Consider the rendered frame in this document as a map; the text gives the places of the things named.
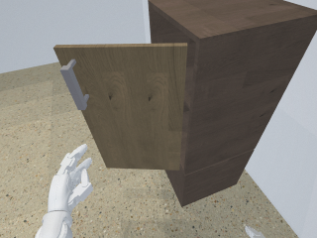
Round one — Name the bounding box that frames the cupboard door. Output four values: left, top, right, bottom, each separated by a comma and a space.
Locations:
53, 43, 188, 171

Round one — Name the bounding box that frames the left robot forearm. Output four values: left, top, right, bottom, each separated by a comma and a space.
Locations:
35, 210, 73, 238

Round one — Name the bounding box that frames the robot left hand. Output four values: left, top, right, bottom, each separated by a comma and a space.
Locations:
48, 144, 93, 215

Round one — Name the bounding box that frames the robot right hand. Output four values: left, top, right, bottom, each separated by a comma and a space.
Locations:
245, 225, 265, 238

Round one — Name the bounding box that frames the handle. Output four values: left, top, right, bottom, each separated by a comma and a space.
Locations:
60, 59, 89, 110

